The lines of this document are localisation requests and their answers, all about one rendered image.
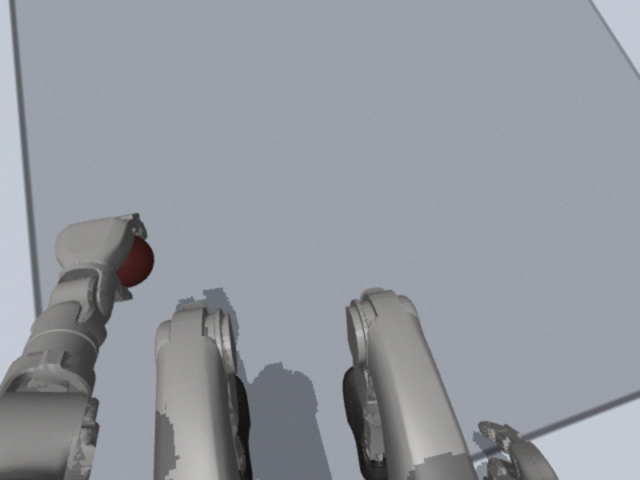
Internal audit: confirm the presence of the left robot arm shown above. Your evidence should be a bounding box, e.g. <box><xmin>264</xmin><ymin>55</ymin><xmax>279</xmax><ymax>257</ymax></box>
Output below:
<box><xmin>0</xmin><ymin>262</ymin><xmax>117</xmax><ymax>480</ymax></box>

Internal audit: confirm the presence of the left robot hand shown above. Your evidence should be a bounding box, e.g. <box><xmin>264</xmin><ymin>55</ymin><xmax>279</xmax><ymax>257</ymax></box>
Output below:
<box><xmin>55</xmin><ymin>213</ymin><xmax>147</xmax><ymax>302</ymax></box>

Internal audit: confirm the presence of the right robot foot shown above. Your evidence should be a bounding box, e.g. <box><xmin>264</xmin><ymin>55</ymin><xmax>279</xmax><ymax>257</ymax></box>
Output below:
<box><xmin>343</xmin><ymin>367</ymin><xmax>388</xmax><ymax>480</ymax></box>

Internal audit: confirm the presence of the ball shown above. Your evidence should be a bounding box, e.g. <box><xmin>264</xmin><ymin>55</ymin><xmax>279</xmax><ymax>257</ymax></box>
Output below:
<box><xmin>116</xmin><ymin>235</ymin><xmax>154</xmax><ymax>287</ymax></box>

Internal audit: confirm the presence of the right robot hand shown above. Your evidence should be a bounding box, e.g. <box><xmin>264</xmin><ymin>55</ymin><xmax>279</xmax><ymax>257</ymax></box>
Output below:
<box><xmin>478</xmin><ymin>421</ymin><xmax>559</xmax><ymax>480</ymax></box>

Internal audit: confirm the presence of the left robot foot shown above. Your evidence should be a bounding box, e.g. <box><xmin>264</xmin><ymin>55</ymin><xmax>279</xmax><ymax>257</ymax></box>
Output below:
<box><xmin>234</xmin><ymin>375</ymin><xmax>253</xmax><ymax>480</ymax></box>

